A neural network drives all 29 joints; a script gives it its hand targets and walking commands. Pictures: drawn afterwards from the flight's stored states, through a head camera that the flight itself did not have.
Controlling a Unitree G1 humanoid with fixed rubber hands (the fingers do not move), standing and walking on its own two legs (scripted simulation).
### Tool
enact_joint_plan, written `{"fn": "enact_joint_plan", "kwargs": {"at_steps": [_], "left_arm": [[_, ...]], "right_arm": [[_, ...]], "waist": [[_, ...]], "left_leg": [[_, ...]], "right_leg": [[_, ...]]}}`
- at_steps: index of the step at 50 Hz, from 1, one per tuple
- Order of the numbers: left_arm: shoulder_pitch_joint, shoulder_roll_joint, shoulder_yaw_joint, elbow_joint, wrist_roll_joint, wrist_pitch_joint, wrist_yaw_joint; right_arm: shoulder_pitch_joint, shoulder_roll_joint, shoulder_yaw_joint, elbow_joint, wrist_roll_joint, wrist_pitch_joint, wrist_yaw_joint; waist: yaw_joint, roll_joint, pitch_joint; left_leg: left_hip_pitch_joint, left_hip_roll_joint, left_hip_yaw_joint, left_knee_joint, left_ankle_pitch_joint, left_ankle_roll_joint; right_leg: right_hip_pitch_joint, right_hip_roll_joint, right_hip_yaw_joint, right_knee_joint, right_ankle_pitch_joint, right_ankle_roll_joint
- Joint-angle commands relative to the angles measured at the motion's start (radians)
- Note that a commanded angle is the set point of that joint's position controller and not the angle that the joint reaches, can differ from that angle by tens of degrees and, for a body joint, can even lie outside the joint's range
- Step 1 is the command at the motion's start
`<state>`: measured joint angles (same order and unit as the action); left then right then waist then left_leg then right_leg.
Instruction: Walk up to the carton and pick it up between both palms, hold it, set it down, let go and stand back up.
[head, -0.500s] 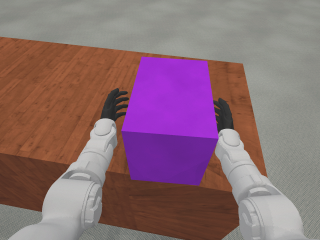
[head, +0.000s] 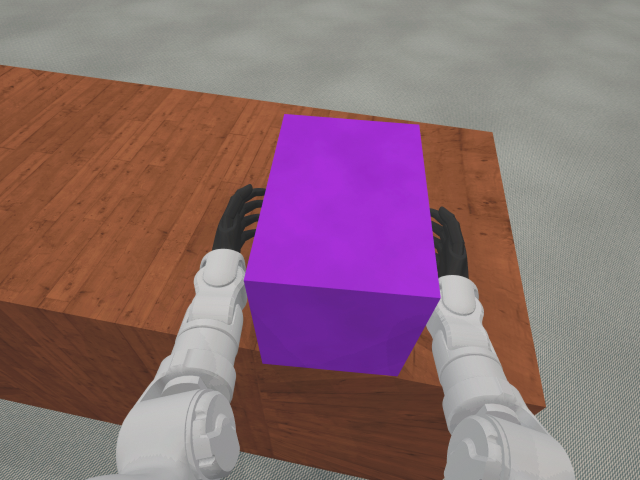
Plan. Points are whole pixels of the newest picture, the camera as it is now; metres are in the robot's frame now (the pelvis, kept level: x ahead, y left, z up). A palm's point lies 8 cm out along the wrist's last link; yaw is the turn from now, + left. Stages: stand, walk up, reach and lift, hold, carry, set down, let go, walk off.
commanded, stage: reach and lift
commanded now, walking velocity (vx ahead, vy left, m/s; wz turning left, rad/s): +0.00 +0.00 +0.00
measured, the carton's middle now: (340, 244) +0.44 +0.00 +0.04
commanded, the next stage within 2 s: none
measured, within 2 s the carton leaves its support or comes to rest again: leaves its support in 1.26 s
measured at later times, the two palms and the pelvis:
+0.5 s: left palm (229, 246) +0.39 +0.15 +0.08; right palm (447, 271) +0.38 -0.14 +0.06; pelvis +0.02 +0.00 +0.00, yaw +1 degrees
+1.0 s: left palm (230, 246) +0.39 +0.15 +0.07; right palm (447, 272) +0.38 -0.14 +0.06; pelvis +0.02 +0.00 +0.00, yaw +1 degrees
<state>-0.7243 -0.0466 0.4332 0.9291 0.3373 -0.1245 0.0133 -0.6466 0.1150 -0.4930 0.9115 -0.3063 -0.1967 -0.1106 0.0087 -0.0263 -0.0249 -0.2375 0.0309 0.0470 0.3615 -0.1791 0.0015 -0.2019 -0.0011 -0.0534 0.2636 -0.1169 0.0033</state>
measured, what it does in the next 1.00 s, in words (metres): stands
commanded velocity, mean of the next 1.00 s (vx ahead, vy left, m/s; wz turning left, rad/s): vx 0.00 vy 0.00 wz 0.00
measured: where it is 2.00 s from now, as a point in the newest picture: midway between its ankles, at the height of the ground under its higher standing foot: outside the picture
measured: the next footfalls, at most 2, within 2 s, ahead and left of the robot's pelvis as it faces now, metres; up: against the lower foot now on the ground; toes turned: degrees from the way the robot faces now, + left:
none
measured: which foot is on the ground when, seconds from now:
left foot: down 0.00-1.00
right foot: down 0.00-1.00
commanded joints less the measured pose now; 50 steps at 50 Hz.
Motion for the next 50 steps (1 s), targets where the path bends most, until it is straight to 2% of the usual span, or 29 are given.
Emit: {"fn": "enact_joint_plan", "kwargs": {"at_steps": [1, 9, 10, 15, 18, 25, 27, 30, 31, 32, 36, 39, 42, 43, 44, 46, 48, 49, 50], "left_arm": [[-0.376, -0.503, -0.242, -0.076, 0.055, 0.024, -0.142], [-0.309, -0.523, -0.298, -0.179, 0.052, 0.091, -0.156], [-0.300, -0.529, -0.309, -0.189, 0.050, 0.103, -0.158], [-0.260, -0.535, -0.335, -0.243, 0.046, 0.133, -0.161], [-0.248, -0.532, -0.339, -0.252, 0.043, 0.145, -0.166], [-0.249, -0.530, -0.353, -0.251, 0.033, 0.147, -0.167], [-0.245, -0.544, -0.368, -0.254, 0.029, 0.148, -0.167], [-0.249, -0.543, -0.367, -0.239, 0.028, 0.146, -0.170], [-0.249, -0.544, -0.367, -0.244, 0.025, 0.144, -0.169], [-0.243, -0.541, -0.360, -0.234, 0.031, 0.142, -0.169], [-0.259, -0.547, -0.359, -0.223, 0.029, 0.140, -0.171], [-0.260, -0.547, -0.354, -0.217, 0.033, 0.136, -0.170], [-0.275, -0.549, -0.367, -0.219, 0.027, 0.128, -0.165], [-0.266, -0.556, -0.370, -0.213, 0.028, 0.128, -0.164], [-0.266, -0.547, -0.362, -0.210, 0.027, 0.125, -0.165], [-0.281, -0.548, -0.358, -0.207, 0.023, 0.122, -0.167], [-0.281, -0.547, -0.351, -0.192, 0.031, 0.124, -0.164], [-0.287, -0.548, -0.358, -0.207, 0.025, 0.121, -0.163], [-0.292, -0.547, -0.362, -0.200, 0.024, 0.122, -0.162]], "right_arm": [[-0.439, 0.507, 0.321, -0.045, -0.077, -0.061, 0.146], [-0.390, 0.508, 0.387, -0.086, -0.040, -0.078, 0.132], [-0.392, 0.506, 0.391, -0.094, -0.033, -0.078, 0.128], [-0.365, 0.499, 0.417, -0.124, -0.014, -0.087, 0.118], [-0.360, 0.495, 0.432, -0.126, -0.003, -0.087, 0.112], [-0.371, 0.492, 0.451, -0.146, 0.012, -0.097, 0.102], [-0.361, 0.488, 0.451, -0.130, 0.013, -0.099, 0.100], [-0.362, 0.496, 0.454, -0.126, 0.018, -0.102, 0.097], [-0.362, 0.488, 0.448, -0.131, 0.019, -0.104, 0.096], [-0.359, 0.491, 0.451, -0.123, 0.018, -0.102, 0.097], [-0.360, 0.500, 0.445, -0.118, 0.011, -0.100, 0.096], [-0.368, 0.499, 0.454, -0.121, 0.013, -0.103, 0.094], [-0.379, 0.509, 0.470, -0.132, 0.026, -0.111, 0.092], [-0.365, 0.505, 0.466, -0.114, 0.025, -0.109, 0.092], [-0.377, 0.500, 0.469, -0.124, 0.025, -0.112, 0.090], [-0.382, 0.502, 0.467, -0.120, 0.022, -0.114, 0.087], [-0.376, 0.496, 0.454, -0.100, 0.020, -0.109, 0.088], [-0.388, 0.500, 0.463, -0.123, 0.023, -0.113, 0.087], [-0.396, 0.501, 0.463, -0.125, 0.024, -0.115, 0.087]], "waist": [[-0.009, 0.054, -0.334], [0.003, 0.051, -0.271], [-0.005, 0.047, -0.259], [-0.002, 0.065, -0.289], [-0.005, 0.052, -0.267], [-0.006, 0.045, -0.276], [-0.020, 0.051, -0.278], [-0.019, 0.044, -0.277], [-0.023, 0.048, -0.285], [-0.014, 0.048, -0.276], [-0.025, 0.042, -0.265], [-0.014, 0.041, -0.286], [-0.014, 0.042, -0.303], [-0.023, 0.045, -0.290], [-0.016, 0.034, -0.287], [-0.021, 0.023, -0.289], [-0.022, 0.035, -0.261], [-0.011, 0.035, -0.286], [-0.017, 0.038, -0.294]], "left_leg": [[0.150, -0.033, 0.054, -0.024, 0.369, -0.058], [0.163, -0.038, 0.068, -0.043, 0.382, -0.051], [0.172, -0.036, 0.065, -0.044, 0.383, -0.052], [0.171, -0.041, 0.070, -0.040, 0.408, -0.054], [0.164, -0.043, 0.067, -0.044, 0.395, -0.047], [0.151, -0.042, 0.064, -0.049, 0.366, -0.039], [0.165, -0.040, 0.060, -0.047, 0.380, -0.045], [0.158, -0.042, 0.060, -0.045, 0.385, -0.042], [0.166, -0.041, 0.057, -0.048, 0.373, -0.043], [0.162, -0.040, 0.058, -0.051, 0.369, -0.040], [0.157, -0.044, 0.060, -0.058, 0.342, -0.037], [0.141, -0.044, 0.061, -0.061, 0.337, -0.035], [0.137, -0.045, 0.058, -0.051, 0.358, -0.037], [0.145, -0.045, 0.057, -0.051, 0.361, -0.039], [0.143, -0.044, 0.057, -0.052, 0.355, -0.035], [0.129, -0.045, 0.056, -0.064, 0.324, -0.029], [0.144, -0.041, 0.056, -0.066, 0.316, -0.034], [0.148, -0.040, 0.056, -0.060, 0.337, -0.034], [0.140, -0.041, 0.056, -0.059, 0.339, -0.035]], "right_leg": [[0.318, 0.037, -0.027, 0.010, 0.264, 0.005], [0.358, 0.035, -0.036, 0.007, 0.313, 0.022], [0.355, 0.036, -0.036, 0.006, 0.322, 0.023], [0.369, 0.035, -0.046, 0.008, 0.366, 0.022], [0.373, 0.034, -0.047, 0.012, 0.374, 0.025], [0.366, 0.030, -0.049, 0.013, 0.380, 0.026], [0.355, 0.034, -0.056, 0.010, 0.384, 0.021], [0.357, 0.034, -0.055, 0.010, 0.389, 0.021], [0.350, 0.034, -0.054, 0.005, 0.371, 0.021], [0.348, 0.033, -0.054, 0.002, 0.356, 0.019], [0.345, 0.034, -0.054, -0.003, 0.345, 0.021], [0.356, 0.033, -0.051, -0.002, 0.343, 0.019], [0.361, 0.033, -0.048, 0.006, 0.378, 0.020], [0.356, 0.034, -0.051, 0.004, 0.378, 0.018], [0.353, 0.034, -0.051, 0.003, 0.367, 0.020], [0.352, 0.031, -0.048, -0.003, 0.355, 0.022], [0.332, 0.031, -0.049, -0.009, 0.330, 0.017], [0.334, 0.032, -0.049, -0.004, 0.343, 0.019], [0.338, 0.032, -0.048, -0.006, 0.347, 0.017]]}}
